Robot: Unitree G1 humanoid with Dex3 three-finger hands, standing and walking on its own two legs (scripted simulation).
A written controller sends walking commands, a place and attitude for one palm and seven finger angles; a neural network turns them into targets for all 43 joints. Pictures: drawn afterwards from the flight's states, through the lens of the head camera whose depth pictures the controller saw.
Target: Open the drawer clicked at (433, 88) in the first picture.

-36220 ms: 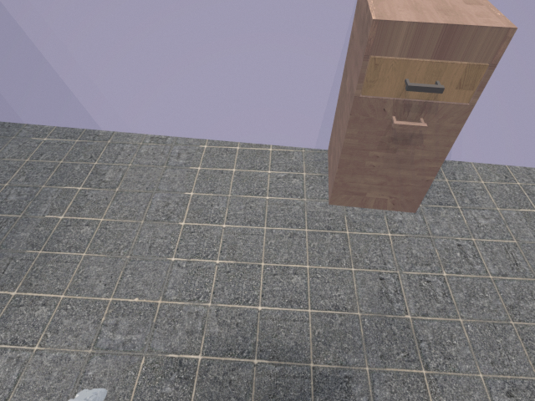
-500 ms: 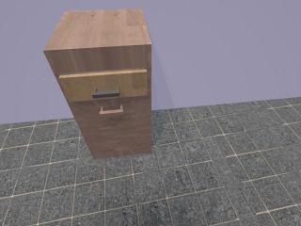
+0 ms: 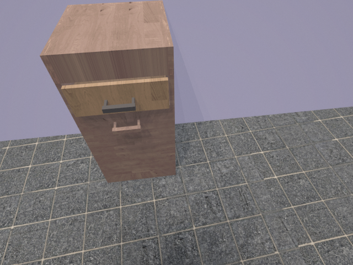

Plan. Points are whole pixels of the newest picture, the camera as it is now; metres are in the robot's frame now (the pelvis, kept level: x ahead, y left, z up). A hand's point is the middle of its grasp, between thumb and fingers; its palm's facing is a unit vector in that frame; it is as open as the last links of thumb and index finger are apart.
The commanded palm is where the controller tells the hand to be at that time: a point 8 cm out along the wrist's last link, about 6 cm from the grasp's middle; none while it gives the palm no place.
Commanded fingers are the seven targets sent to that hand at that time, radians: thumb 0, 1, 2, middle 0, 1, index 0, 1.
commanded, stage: look to check the result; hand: left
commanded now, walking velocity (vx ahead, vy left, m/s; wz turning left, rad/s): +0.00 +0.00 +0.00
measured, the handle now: (119, 104) +0.66 +0.26 -0.08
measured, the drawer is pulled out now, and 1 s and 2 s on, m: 0.03 0.03 0.03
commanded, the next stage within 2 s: turn to face it in 0.30 s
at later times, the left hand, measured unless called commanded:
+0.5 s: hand out of the picture +0.00 +0.14 -0.17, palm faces +0.06 -0.98 -0.19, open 7.3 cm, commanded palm none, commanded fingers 0.00 0.90 0.90 -0.20 -0.30 -0.20 -0.30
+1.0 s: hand out of the picture +0.01 +0.17 -0.18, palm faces +0.18 -0.96 -0.23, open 7.3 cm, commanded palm none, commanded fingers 0.00 0.90 0.90 -0.20 -0.30 -0.20 -0.30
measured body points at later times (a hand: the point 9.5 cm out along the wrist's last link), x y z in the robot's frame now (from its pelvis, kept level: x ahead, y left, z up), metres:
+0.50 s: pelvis +0.02 -0.02 +0.00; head +0.03 -0.03 +0.45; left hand +0.00 +0.19 -0.16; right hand +0.00 -0.23 -0.17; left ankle +0.04 +0.11 -0.74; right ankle -0.04 -0.06 -0.74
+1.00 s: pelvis +0.02 -0.01 -0.01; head +0.05 -0.02 +0.44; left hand +0.00 +0.22 -0.16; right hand +0.05 -0.23 -0.18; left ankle +0.04 +0.11 -0.74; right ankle -0.05 -0.07 -0.74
